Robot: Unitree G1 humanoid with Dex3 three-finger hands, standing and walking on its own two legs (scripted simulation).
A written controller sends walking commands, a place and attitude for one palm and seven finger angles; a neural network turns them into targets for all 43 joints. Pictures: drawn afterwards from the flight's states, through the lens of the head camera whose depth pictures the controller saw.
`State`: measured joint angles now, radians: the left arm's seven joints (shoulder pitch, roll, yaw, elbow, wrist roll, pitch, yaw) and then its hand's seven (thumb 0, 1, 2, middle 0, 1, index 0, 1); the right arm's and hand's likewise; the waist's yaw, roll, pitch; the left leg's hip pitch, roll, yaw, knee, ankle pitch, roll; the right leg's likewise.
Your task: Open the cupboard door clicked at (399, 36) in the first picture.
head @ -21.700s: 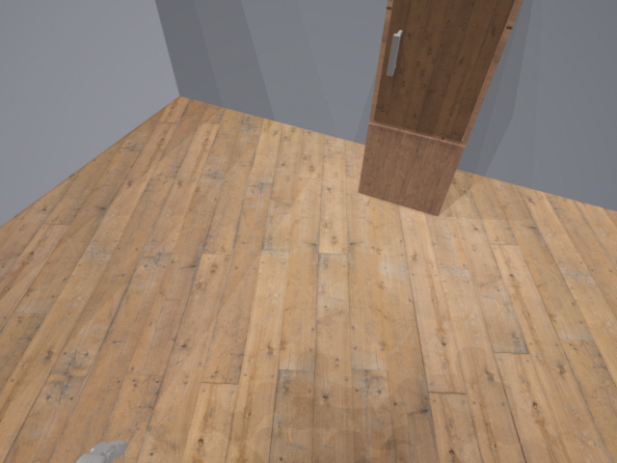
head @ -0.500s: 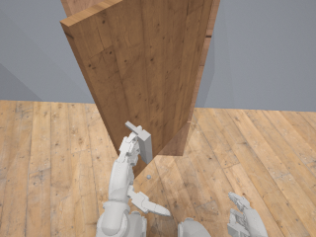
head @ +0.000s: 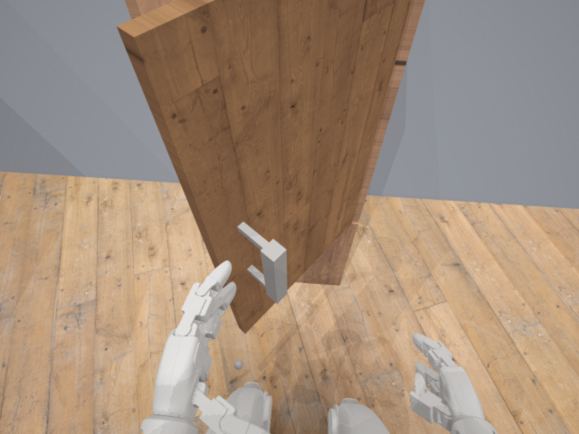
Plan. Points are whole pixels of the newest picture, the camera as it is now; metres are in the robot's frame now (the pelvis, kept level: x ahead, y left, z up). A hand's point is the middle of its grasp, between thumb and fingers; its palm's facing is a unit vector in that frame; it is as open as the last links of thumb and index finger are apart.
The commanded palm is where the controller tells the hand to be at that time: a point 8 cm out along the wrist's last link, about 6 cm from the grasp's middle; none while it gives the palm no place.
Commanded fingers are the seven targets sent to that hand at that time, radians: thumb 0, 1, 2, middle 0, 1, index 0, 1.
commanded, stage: slide the hand sideways off the handle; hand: left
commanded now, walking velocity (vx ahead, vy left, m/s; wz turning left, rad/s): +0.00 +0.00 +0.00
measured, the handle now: (263, 264) +0.33 +0.06 +0.05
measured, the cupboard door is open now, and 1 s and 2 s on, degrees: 52 52 52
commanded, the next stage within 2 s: draw the hand back to the body in 0.28 s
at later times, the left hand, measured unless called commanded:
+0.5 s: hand (206, 387) +0.18 +0.10 +0.07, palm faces -0.05 -1.00 -0.03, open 16.3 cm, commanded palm +0.14 +0.17 +0.08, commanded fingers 0.00 -0.50 0.30 -0.15 -0.30 -0.15 -0.30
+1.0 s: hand (102, 365) +0.18 +0.17 +0.15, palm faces +0.06 -0.97 -0.25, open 15.6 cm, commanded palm +0.15 +0.23 +0.18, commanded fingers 0.00 -0.08 0.48 -0.17 -0.30 -0.17 -0.30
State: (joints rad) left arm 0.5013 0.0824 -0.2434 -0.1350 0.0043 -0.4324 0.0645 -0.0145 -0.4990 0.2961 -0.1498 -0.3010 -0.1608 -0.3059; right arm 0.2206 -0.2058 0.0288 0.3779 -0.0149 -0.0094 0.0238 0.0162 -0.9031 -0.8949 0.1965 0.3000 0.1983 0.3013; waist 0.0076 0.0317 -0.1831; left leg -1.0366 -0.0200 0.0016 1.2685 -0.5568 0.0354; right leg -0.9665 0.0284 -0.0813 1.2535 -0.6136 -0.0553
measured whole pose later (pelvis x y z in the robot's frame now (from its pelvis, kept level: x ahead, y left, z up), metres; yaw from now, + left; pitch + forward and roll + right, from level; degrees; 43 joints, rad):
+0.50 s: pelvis -0.01 -0.01 -0.01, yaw +0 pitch +18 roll -2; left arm 0.60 0.15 -0.12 -0.28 -0.11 -0.44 -0.07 -0.02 -0.50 0.30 -0.15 -0.30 -0.15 -0.30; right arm 0.22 -0.20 0.01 0.39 0.01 -0.03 -0.01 0.02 -0.90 -0.89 0.20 0.30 0.20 0.30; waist 0.02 0.05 -0.19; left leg -1.07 -0.01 -0.02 1.32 -0.56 0.02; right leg -1.00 0.04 -0.10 1.30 -0.62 -0.07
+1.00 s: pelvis +0.01 +0.00 +0.06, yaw +0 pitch +8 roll -2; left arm 0.71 0.30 0.05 -0.46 -0.11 -0.15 0.00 -0.01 -0.37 0.35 -0.16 -0.30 -0.16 -0.30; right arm 0.30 -0.22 0.02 0.39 0.04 -0.01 -0.11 0.02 -0.90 -0.90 0.20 0.30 0.20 0.30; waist 0.01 0.06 -0.17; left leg -0.66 -0.01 -0.01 0.97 -0.46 0.03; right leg -0.58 0.05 -0.07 0.92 -0.49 -0.05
